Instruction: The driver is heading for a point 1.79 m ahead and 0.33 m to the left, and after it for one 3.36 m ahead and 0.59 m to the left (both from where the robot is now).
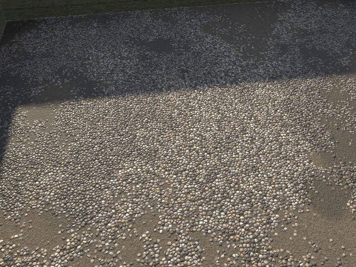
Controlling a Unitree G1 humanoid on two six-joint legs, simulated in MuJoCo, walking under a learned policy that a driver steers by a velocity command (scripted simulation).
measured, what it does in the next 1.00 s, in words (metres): stands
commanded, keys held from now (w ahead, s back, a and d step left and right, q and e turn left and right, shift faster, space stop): w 1.00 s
